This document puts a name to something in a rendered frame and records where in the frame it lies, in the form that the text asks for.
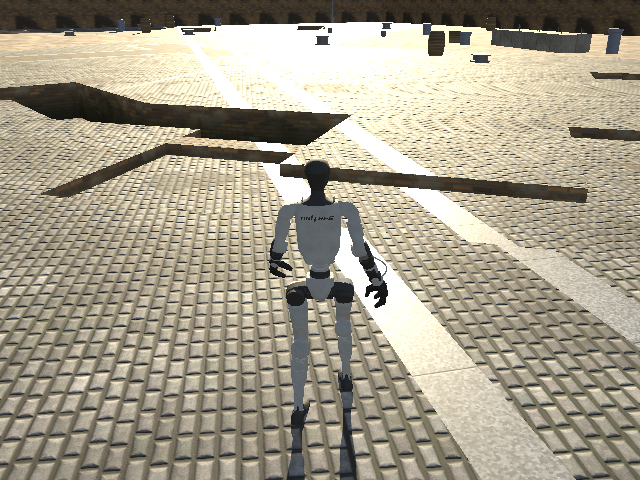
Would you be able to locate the robot left upper arm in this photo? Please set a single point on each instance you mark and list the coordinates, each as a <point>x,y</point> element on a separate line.
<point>286,212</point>

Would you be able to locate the right robot hand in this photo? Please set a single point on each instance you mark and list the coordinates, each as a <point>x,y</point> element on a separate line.
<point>382,293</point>

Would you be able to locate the left robot forearm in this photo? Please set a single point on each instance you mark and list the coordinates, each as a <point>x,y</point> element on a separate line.
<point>275,258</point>

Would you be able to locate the right robot forearm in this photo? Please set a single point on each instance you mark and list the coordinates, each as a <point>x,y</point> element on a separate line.
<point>370,267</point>

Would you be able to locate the robot right upper arm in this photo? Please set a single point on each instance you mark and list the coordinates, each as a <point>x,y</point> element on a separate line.
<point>350,211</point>

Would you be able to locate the right robot thigh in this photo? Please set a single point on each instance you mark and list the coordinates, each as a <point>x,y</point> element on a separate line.
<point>343,297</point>

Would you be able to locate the left robot hand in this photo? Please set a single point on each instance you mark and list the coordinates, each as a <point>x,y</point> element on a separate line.
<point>275,272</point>

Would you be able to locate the humanoid robot head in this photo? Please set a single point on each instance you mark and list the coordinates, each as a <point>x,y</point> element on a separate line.
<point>317,171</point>

